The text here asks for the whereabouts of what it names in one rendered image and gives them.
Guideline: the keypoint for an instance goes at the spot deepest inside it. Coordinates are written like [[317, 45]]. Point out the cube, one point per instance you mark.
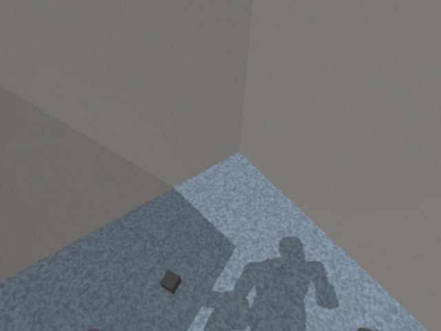
[[170, 281]]

